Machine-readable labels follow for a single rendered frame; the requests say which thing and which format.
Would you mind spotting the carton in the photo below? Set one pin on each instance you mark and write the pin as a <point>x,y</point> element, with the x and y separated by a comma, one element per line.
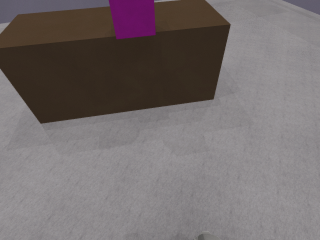
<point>133,18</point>

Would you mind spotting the robot right shin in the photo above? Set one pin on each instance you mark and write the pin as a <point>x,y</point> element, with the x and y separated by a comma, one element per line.
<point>204,232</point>

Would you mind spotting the pedestal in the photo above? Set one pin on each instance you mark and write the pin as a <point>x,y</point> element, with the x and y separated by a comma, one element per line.
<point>68,64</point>

